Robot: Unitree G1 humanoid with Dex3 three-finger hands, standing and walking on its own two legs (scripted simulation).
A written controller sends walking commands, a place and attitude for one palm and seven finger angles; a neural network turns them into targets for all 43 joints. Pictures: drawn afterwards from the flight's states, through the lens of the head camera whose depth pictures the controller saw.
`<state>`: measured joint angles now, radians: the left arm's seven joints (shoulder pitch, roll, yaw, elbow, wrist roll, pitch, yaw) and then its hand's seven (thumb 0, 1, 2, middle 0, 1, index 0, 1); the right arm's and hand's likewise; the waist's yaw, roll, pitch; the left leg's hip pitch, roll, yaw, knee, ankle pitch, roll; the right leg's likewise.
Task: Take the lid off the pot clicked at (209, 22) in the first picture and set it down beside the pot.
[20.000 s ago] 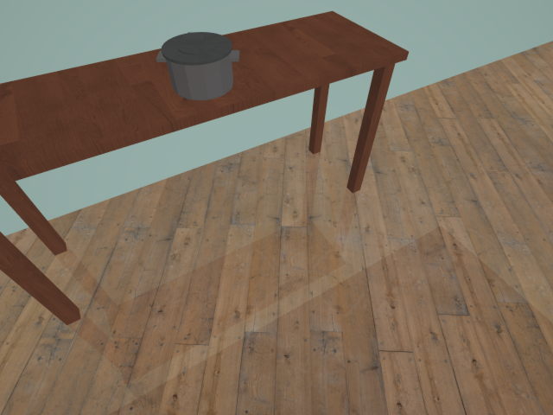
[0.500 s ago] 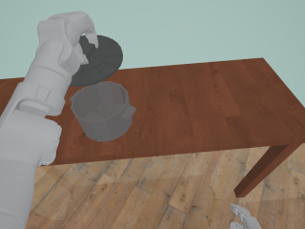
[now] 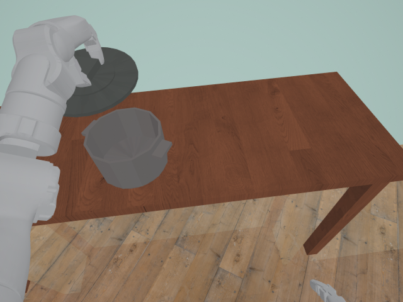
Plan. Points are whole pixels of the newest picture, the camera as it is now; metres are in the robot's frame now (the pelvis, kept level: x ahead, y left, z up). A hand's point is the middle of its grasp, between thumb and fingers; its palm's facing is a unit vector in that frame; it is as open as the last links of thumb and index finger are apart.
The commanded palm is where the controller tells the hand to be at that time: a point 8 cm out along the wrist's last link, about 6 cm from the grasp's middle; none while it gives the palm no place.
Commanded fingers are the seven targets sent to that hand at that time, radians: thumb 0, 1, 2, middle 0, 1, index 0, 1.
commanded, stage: move the lid sideways beside the pot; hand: left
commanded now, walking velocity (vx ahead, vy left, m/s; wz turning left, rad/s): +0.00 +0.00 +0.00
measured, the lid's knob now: (83, 68) +0.50 +0.22 +0.23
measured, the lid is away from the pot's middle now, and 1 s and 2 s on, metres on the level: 0.03 0.15 0.24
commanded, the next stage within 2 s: lower the lid onto the table in 1.70 s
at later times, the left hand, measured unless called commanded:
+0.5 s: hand (35, 81) +0.44 +0.28 +0.24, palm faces -0.24 -0.07 -0.97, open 8.3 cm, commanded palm +0.43 +0.28 +0.32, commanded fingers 0.00 0.58 1.03 -0.81 -1.01 -0.79 -1.02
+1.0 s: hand (6, 83) +0.44 +0.33 +0.24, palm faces -0.25 -0.10 -0.96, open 8.3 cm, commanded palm +0.43 +0.34 +0.32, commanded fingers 0.00 0.58 1.03 -0.81 -1.01 -0.79 -1.02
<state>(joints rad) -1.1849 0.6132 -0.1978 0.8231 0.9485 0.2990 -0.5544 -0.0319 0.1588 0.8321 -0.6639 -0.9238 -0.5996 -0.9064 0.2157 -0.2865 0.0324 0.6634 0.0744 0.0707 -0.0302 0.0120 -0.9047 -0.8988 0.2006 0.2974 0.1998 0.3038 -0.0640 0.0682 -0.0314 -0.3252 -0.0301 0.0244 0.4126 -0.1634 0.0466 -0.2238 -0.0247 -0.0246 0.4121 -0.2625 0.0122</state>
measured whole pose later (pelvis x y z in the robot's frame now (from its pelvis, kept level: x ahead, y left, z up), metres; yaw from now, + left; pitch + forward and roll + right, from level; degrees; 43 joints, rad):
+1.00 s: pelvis -0.01 +0.01 +0.00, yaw +1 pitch +6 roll -1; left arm -1.18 0.84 -0.10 0.92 0.97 0.11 -0.58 -0.03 0.16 0.83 -0.67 -0.93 -0.60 -0.90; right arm 0.24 -0.30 0.03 0.67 0.09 0.12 -0.05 0.01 -0.90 -0.90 0.20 0.30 0.20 0.30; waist -0.07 0.05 -0.01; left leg -0.38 -0.03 0.01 0.44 -0.16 0.06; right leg -0.25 -0.02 -0.04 0.38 -0.23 0.02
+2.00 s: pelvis +0.00 +0.02 +0.00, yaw +1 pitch +8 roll -2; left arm -1.21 1.01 -0.03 1.07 1.01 0.04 -0.59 -0.03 0.17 0.83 -0.66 -0.93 -0.59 -0.90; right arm 0.27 -0.31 0.04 0.68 0.11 0.14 -0.07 0.01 -0.90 -0.90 0.20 0.30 0.20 0.30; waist -0.08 0.04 0.00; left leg -0.44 -0.02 0.00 0.49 -0.19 0.07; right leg -0.28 -0.01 -0.04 0.38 -0.24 0.02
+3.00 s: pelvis -0.01 +0.03 -0.01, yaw +0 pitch +10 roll -3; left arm -1.10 0.98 0.00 1.13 0.99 -0.06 -0.54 -0.03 0.17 0.83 -0.66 -0.93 -0.59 -0.90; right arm 0.29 -0.30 0.04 0.68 0.10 0.13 -0.08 0.01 -0.90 -0.90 0.20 0.30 0.20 0.30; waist -0.09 0.02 -0.01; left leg -0.51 -0.02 0.01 0.56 -0.21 0.08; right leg -0.34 -0.01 -0.04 0.42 -0.25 0.03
